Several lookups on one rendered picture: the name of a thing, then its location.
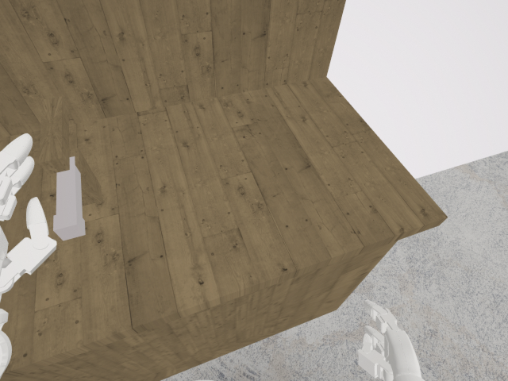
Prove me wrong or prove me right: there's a left robot hand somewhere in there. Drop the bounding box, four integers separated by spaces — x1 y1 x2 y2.
0 133 56 301

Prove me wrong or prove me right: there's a right robot hand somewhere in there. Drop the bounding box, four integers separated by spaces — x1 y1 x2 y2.
358 300 421 381

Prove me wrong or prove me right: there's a tap lever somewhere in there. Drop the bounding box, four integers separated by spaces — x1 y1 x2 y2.
53 156 86 241

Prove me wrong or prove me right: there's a counter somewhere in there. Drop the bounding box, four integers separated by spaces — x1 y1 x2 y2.
0 0 447 381

